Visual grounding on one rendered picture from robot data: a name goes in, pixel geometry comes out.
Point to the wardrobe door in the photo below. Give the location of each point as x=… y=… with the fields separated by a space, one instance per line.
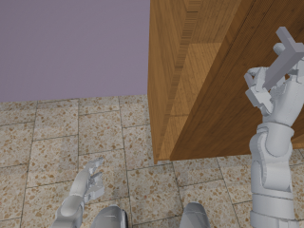
x=223 y=120
x=299 y=139

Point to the handle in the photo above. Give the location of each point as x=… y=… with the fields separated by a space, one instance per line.
x=288 y=58

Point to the left robot hand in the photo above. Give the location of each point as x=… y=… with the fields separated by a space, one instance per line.
x=84 y=185

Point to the robot left forearm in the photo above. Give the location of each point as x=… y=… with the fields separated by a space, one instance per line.
x=70 y=213

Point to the left robot thigh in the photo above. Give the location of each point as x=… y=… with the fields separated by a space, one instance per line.
x=110 y=217

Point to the right robot thigh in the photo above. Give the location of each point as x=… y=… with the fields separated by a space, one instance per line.
x=194 y=216

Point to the robot thigh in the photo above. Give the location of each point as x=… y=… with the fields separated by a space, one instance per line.
x=194 y=216
x=110 y=217

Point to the right robot hand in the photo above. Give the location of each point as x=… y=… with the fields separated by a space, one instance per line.
x=287 y=95

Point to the robot right forearm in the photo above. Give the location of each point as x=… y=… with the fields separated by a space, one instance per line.
x=271 y=177

